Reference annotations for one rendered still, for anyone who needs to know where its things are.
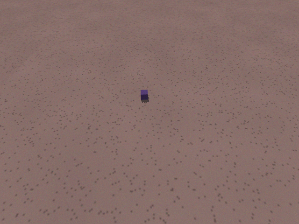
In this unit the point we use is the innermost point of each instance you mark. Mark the cube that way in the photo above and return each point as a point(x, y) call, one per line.
point(144, 94)

